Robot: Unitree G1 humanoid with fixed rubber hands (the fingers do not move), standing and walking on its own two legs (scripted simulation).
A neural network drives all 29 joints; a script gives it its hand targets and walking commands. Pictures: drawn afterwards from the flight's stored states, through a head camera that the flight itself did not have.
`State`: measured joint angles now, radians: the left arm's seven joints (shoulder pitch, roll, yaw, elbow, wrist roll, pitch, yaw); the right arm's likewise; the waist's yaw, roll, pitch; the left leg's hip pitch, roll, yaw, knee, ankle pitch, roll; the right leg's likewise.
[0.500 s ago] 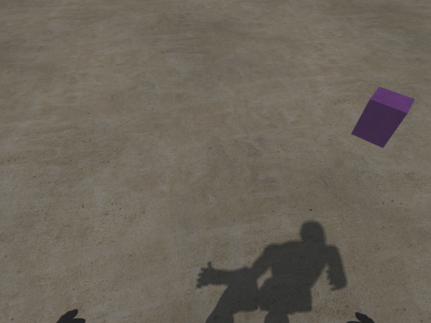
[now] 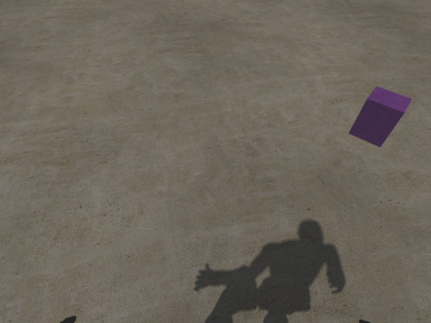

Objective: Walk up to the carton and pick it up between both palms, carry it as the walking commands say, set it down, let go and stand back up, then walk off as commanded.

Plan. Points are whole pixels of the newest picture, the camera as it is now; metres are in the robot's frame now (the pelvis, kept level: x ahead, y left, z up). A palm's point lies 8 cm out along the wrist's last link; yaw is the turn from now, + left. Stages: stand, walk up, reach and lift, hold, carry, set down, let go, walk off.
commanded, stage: stand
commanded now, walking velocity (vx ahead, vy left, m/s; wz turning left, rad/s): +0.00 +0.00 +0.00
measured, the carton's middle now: (378, 117) +1.44 -1.09 -0.63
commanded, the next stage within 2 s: walk up in 0.24 s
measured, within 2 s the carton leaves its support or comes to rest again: neither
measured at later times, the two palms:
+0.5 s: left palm out of the picture +0.10 +0.30 -0.11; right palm out of the picture +0.09 -0.31 -0.10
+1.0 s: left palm (143, 222) +0.34 +0.17 -0.08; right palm out of the picture +0.13 -0.45 -0.09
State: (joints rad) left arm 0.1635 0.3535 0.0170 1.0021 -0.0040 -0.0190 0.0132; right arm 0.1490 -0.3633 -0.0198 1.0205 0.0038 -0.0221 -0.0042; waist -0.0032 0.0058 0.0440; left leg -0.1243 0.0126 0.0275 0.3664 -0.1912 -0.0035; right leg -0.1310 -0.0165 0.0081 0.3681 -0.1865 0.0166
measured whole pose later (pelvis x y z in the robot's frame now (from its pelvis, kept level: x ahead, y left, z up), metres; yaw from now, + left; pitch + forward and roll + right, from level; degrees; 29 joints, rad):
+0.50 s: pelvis +0.01 +0.00 +0.00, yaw -4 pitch -2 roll +1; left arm 0.21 0.37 0.06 0.92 0.03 0.01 -0.04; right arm 0.19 -0.37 -0.06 0.93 -0.05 -0.05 -0.02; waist 0.02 -0.01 0.03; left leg -0.13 0.02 0.10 0.40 -0.23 0.01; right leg -0.26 -0.02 0.04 0.62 -0.39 -0.01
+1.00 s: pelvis +0.13 -0.11 -0.03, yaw -20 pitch -4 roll +0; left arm 0.28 0.47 0.08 0.63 0.01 0.03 -0.07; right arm 0.35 -0.48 -0.06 0.57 -0.01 -0.08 0.04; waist 0.04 0.02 0.01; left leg -0.36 0.04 0.09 0.81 -0.47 0.05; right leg -0.36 -0.02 0.06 0.79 -0.43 -0.02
